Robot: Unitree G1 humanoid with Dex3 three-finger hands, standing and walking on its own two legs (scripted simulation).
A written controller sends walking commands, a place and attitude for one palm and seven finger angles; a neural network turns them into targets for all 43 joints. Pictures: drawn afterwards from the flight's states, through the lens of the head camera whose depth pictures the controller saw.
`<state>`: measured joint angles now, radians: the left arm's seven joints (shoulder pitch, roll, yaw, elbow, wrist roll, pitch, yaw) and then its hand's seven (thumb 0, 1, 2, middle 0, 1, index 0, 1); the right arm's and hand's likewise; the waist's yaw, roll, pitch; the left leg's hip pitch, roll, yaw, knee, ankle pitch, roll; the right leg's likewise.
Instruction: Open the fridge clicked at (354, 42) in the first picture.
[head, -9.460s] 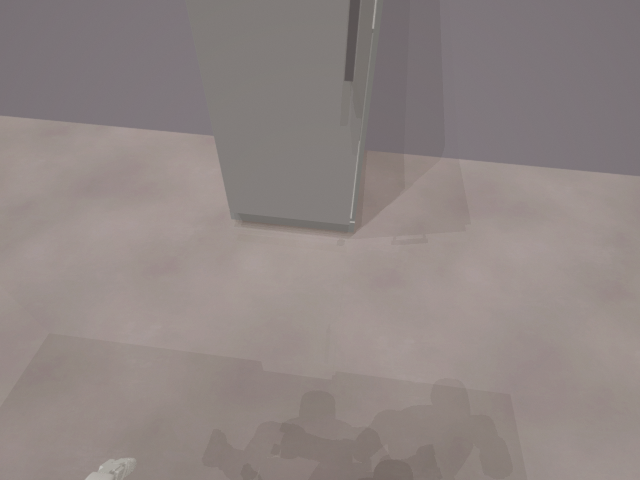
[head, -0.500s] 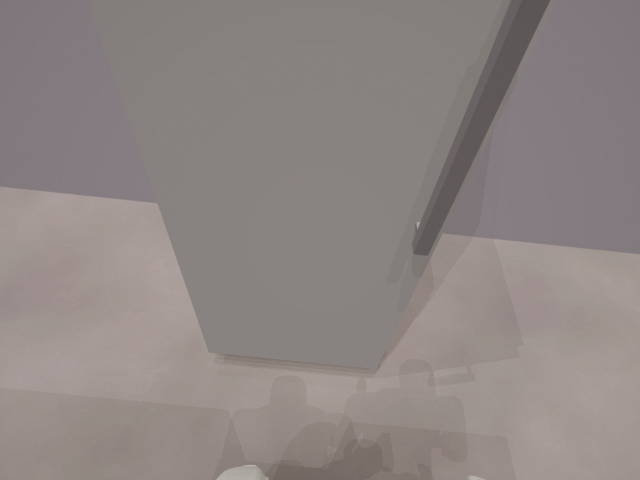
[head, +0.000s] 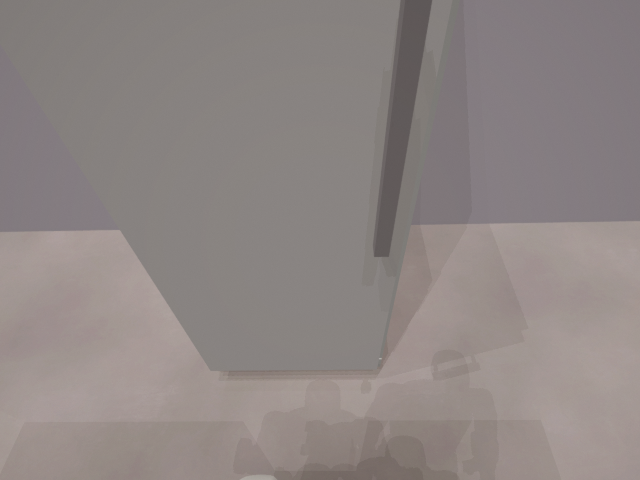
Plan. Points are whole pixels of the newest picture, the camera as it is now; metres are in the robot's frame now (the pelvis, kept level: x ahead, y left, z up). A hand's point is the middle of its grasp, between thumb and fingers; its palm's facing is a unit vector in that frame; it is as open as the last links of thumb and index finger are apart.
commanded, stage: come to a stop and stand still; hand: right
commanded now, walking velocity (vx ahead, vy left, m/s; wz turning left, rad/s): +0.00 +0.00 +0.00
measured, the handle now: (392, 145) +0.49 -0.08 +0.16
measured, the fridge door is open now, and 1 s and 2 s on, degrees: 0 0 0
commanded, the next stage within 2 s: look again from close up in 1.44 s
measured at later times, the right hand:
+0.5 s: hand out of the picture -0.04 -0.13 -0.17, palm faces +0.01 +0.99 -0.17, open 7.4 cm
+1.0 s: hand out of the picture -0.03 -0.15 -0.18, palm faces +0.03 +0.98 -0.19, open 7.4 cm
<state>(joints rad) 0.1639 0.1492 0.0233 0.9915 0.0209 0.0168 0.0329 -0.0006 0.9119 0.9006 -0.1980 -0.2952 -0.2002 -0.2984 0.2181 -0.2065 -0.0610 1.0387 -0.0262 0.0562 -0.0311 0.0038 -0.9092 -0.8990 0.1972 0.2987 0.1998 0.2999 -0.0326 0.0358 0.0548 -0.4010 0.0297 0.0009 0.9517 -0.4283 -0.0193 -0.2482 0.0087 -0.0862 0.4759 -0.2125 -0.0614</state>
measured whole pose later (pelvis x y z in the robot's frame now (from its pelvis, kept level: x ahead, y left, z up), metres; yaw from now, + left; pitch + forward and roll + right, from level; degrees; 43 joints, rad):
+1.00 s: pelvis -0.02 +0.01 -0.01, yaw -1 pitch -1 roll +1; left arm 0.33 0.14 0.00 1.07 0.03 0.00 0.02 0.02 0.93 0.90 -0.20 -0.30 -0.20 -0.30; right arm 0.33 -0.11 0.01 1.08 -0.02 -0.02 -0.05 0.00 -0.91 -0.90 0.20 0.30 0.20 0.30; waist 0.02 -0.05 0.02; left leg -0.18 0.02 0.05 0.56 -0.36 0.00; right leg -0.34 -0.01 -0.06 0.59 -0.23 -0.04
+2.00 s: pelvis -0.02 +0.01 +0.00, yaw +1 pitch -1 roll +0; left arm 0.19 0.23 -0.01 1.11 0.01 -0.02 0.01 0.00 0.91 0.90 -0.20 -0.30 -0.20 -0.30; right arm 0.25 -0.25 0.01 1.08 -0.02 -0.01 -0.02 0.00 -0.90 -0.90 0.20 0.30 0.20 0.30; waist -0.01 0.01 0.03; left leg -0.11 0.02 0.02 0.42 -0.29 -0.01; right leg -0.24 0.00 -0.10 0.43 -0.17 -0.04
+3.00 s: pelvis -0.05 +0.04 -0.07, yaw -2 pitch +9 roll +4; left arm 0.21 0.24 -0.01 0.59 -0.04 -0.25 0.10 0.01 0.90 0.90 -0.20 -0.30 -0.20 -0.30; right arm 0.34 -0.31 -0.29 0.08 0.35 -0.40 0.45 0.01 -0.40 -0.69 0.23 0.62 0.24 0.62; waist -0.04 -0.02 -0.09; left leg -0.65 -0.03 0.14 1.03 -0.55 0.04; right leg -0.84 -0.06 0.04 1.07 -0.38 0.00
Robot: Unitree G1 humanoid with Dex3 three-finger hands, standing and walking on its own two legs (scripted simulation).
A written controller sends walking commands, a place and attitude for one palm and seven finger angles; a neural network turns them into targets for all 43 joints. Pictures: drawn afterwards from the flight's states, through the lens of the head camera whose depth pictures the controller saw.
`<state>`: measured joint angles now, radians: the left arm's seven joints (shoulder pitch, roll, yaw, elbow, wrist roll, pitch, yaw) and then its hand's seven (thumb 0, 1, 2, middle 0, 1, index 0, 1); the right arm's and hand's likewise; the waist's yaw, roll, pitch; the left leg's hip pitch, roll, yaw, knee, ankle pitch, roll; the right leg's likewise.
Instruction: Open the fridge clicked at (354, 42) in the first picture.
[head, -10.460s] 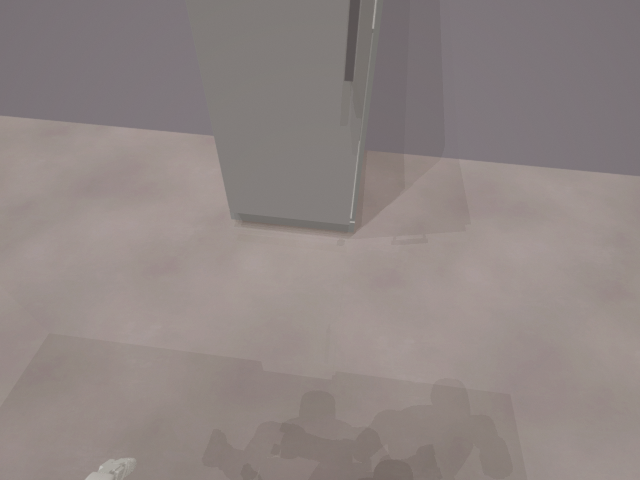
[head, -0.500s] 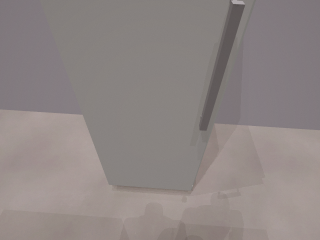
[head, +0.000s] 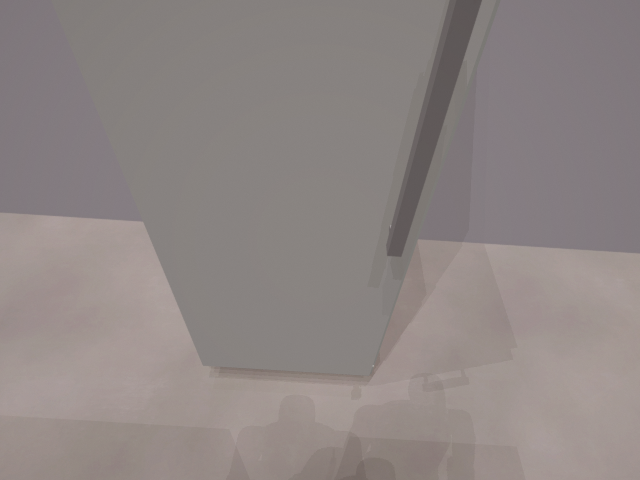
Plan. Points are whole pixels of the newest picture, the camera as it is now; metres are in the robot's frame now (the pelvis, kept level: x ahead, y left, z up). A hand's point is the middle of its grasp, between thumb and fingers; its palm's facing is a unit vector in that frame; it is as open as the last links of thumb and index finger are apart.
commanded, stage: come to a stop and stand still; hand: right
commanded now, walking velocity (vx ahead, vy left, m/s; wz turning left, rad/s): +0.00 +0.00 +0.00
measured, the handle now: (418, 146) +0.52 -0.09 +0.17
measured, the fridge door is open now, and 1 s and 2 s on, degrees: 0 0 0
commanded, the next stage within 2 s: look again from close up in 0.44 s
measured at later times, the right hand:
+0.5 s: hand out of the picture +0.04 -0.20 -0.17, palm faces -0.02 +0.97 -0.23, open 7.4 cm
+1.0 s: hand out of the picture +0.03 -0.21 -0.16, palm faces -0.04 +0.97 -0.25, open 7.4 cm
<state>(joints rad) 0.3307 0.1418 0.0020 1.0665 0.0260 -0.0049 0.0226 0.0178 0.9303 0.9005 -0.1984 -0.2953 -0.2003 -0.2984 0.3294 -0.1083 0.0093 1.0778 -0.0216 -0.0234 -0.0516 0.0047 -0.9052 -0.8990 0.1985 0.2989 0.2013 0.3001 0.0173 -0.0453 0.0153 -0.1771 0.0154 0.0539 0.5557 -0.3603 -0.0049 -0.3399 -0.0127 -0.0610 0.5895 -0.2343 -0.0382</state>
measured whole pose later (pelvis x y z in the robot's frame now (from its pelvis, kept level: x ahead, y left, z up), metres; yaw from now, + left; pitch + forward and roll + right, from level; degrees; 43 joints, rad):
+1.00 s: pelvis +0.01 +0.00 +0.01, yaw +2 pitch -1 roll +0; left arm 0.19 0.23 -0.01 1.11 0.01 -0.02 0.01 0.00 0.91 0.90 -0.20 -0.30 -0.20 -0.30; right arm 0.25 -0.25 0.01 1.08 -0.02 -0.01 -0.02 0.00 -0.90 -0.90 0.20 0.30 0.20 0.30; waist -0.01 0.01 0.03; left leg -0.11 0.02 0.02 0.42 -0.29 -0.01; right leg -0.24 0.00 -0.10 0.43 -0.17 -0.04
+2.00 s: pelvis -0.03 +0.03 -0.06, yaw -1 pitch +9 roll +4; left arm 0.21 0.24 -0.01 0.59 -0.04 -0.25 0.10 0.01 0.90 0.90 -0.20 -0.30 -0.20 -0.30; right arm 0.34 -0.31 -0.29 0.08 0.35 -0.40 0.45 0.01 -0.40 -0.69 0.23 0.62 0.24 0.62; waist -0.04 -0.02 -0.09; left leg -0.65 -0.03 0.14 1.03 -0.55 0.04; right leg -0.84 -0.06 0.04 1.07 -0.38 0.00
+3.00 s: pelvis -0.02 +0.00 -0.01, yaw -1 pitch +0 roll +2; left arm 0.27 0.26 -0.08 0.59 -0.07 -0.25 0.12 0.01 0.90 0.90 -0.20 -0.30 -0.21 -0.30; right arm -0.01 -0.46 -0.42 0.22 0.36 -0.05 0.48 -0.01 0.50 -0.30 0.30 1.20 0.30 1.20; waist -0.03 -0.05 -0.02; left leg -0.25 0.00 0.09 0.59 -0.34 0.00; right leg -0.43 -0.02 -0.02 0.64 -0.21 -0.03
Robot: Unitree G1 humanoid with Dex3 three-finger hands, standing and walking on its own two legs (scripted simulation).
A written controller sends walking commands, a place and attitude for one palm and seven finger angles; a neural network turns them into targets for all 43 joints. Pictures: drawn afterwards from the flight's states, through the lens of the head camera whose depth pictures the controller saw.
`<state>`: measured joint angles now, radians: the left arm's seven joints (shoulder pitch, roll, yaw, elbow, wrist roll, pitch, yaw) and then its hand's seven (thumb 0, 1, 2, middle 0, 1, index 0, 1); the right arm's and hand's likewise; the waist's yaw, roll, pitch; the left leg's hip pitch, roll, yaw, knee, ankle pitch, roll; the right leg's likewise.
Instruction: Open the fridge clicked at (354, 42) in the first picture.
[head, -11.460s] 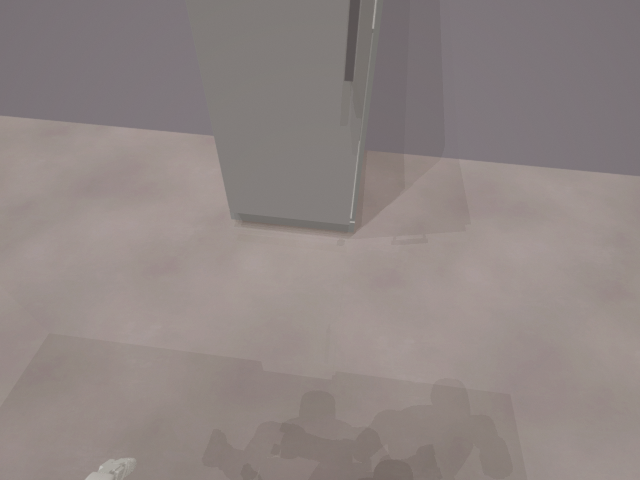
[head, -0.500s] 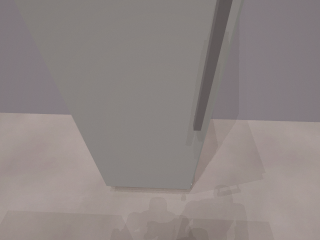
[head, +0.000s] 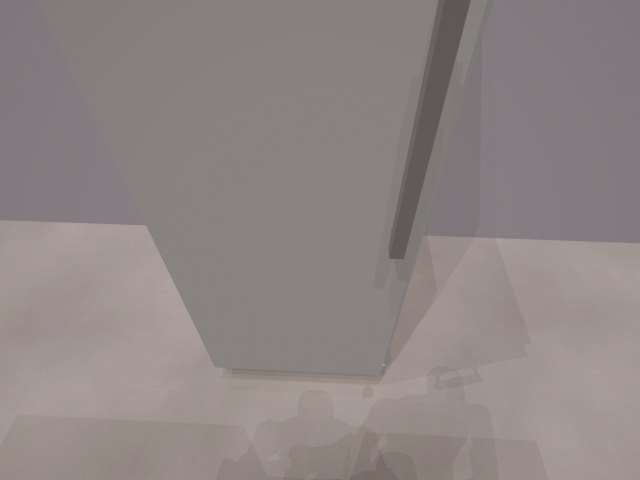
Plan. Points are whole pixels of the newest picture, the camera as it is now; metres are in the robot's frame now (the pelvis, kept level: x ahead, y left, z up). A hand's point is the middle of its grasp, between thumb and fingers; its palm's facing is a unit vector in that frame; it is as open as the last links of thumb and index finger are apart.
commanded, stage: look again from close up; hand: right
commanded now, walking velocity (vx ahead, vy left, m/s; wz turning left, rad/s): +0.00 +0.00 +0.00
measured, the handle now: (415, 149) +0.51 -0.10 +0.16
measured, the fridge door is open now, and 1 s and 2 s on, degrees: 0 0 0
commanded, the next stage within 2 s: raise the hand to about handle height in 0.30 s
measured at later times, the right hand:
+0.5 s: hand out of the picture +0.11 -0.21 -0.10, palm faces +0.24 +0.95 -0.22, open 7.4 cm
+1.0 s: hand (525, 472) +0.16 -0.21 -0.02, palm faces +0.04 +1.00 -0.06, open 9.7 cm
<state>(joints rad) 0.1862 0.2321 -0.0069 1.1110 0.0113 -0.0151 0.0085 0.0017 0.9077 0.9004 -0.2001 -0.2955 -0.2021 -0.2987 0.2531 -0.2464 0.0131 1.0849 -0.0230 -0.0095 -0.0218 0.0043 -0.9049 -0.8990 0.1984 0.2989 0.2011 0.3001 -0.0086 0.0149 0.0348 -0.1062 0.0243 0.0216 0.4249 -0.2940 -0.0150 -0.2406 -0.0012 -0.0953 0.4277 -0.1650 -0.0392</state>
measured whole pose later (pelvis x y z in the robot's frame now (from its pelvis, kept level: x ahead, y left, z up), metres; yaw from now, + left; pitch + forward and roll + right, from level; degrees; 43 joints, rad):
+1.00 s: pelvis -0.04 +0.03 -0.08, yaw -3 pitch +9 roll +4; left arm 0.21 0.24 -0.01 0.59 -0.04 -0.25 0.10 0.01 0.90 0.90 -0.20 -0.30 -0.20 -0.30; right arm 0.34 -0.31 -0.29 0.08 0.35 -0.40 0.45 0.01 -0.40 -0.69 0.23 0.62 0.24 0.62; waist -0.04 -0.02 -0.09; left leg -0.65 -0.03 0.14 1.03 -0.55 0.04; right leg -0.84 -0.06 0.04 1.07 -0.38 0.00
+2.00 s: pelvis -0.03 +0.00 -0.02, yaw -3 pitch +0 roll +2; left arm 0.27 0.26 -0.08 0.59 -0.07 -0.25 0.12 0.01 0.90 0.90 -0.20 -0.30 -0.21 -0.30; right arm -0.01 -0.46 -0.42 0.22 0.36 -0.05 0.48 -0.01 0.50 -0.30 0.30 1.20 0.30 1.20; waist -0.03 -0.05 -0.02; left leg -0.25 0.00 0.09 0.59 -0.34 0.00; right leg -0.43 -0.02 -0.02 0.64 -0.21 -0.03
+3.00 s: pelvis -0.03 +0.02 -0.02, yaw -2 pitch +0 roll +1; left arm 0.26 0.26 -0.06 0.61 -0.07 -0.21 0.12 0.01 0.90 0.90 -0.20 -0.30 -0.20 -0.30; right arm -0.23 -0.40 -0.33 0.40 0.31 -0.05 0.41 -0.01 0.50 -0.30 0.30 1.20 0.30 1.20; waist -0.01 -0.04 -0.02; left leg -0.26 -0.01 0.08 0.60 -0.35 0.01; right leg -0.42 -0.03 -0.03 0.62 -0.20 -0.02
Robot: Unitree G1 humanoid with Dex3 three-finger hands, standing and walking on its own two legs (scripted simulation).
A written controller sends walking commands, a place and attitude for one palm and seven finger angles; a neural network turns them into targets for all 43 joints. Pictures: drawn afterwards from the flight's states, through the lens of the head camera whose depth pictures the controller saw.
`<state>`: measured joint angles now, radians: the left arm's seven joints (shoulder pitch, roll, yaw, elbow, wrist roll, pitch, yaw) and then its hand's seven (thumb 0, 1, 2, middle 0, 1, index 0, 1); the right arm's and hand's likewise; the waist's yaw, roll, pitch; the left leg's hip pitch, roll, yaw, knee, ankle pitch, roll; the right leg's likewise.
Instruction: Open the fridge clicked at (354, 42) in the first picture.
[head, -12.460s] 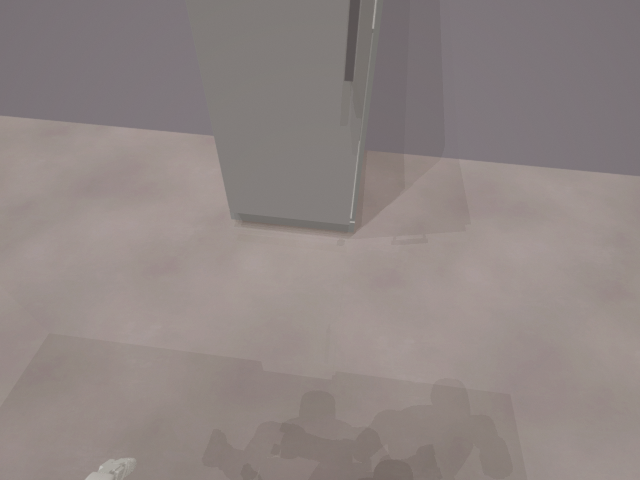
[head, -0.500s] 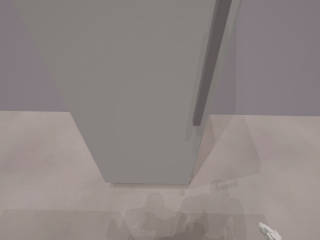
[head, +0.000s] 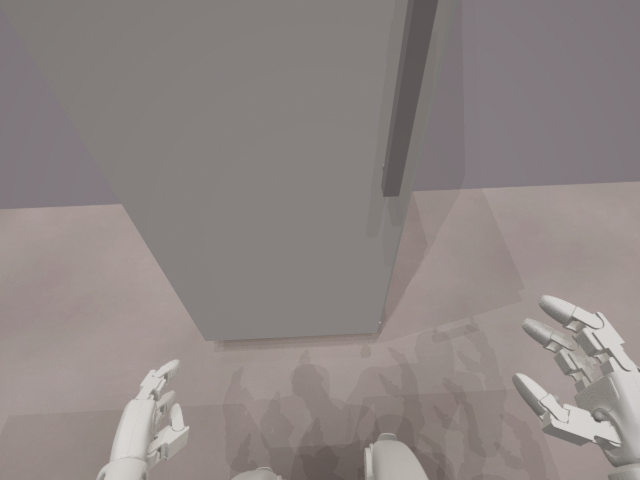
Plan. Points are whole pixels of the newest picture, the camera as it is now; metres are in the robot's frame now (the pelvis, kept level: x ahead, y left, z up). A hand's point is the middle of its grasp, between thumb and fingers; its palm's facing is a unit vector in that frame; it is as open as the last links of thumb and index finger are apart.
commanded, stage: raise the hand to about handle height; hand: right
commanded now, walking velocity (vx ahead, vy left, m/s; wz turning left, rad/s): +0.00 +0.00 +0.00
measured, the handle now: (407, 61) +0.55 -0.10 +0.24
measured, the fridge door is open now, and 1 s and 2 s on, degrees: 0 0 0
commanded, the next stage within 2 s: move the hooked fingers beside the handle in 1.50 s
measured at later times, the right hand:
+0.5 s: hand (608, 334) +0.25 -0.27 +0.12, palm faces +0.00 +1.00 -0.06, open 12.6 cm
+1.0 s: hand out of the picture +0.28 -0.30 +0.18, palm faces +0.02 +1.00 -0.07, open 14.0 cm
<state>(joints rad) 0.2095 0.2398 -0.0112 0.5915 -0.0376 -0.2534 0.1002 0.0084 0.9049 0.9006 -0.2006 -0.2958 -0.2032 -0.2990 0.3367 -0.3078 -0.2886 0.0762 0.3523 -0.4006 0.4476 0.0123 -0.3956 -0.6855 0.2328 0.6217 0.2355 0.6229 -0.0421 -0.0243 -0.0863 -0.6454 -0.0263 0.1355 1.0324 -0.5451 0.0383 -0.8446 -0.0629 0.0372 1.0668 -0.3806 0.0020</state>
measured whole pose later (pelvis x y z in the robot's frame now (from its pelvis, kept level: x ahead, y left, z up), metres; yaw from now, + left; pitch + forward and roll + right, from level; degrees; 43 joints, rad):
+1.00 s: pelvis +0.01 -0.02 +0.06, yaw +0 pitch +0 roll +2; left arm 0.27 0.26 -0.08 0.59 -0.07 -0.25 0.12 0.01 0.90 0.90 -0.20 -0.30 -0.21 -0.30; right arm -0.01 -0.46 -0.42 0.22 0.36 -0.05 0.48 -0.01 0.50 -0.30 0.30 1.20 0.30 1.20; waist -0.03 -0.05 -0.02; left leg -0.25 0.00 0.09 0.59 -0.34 0.00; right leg -0.43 -0.02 -0.02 0.64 -0.21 -0.03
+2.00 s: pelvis +0.01 -0.01 +0.06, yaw +1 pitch +0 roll +1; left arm 0.26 0.26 -0.06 0.61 -0.07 -0.21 0.12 0.01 0.90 0.90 -0.20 -0.30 -0.20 -0.30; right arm -0.23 -0.40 -0.33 0.40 0.31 -0.05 0.41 -0.01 0.50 -0.30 0.30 1.20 0.30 1.20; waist -0.01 -0.04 -0.02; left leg -0.26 -0.01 0.08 0.60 -0.35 0.01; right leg -0.42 -0.03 -0.03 0.62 -0.20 -0.02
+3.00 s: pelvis +0.02 -0.01 +0.05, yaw +2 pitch +7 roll +1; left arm 0.34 0.27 -0.02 0.66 -0.05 -0.04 0.07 0.01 0.91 0.90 -0.20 -0.30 -0.20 -0.30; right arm -0.70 -0.38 -0.28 0.91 0.19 -0.19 0.24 -0.01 0.50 -0.30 0.30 1.20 0.30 1.20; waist 0.07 -0.03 -0.05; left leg -0.41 -0.02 0.06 0.69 -0.40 0.02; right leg -0.57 -0.05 -0.04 0.71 -0.26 -0.01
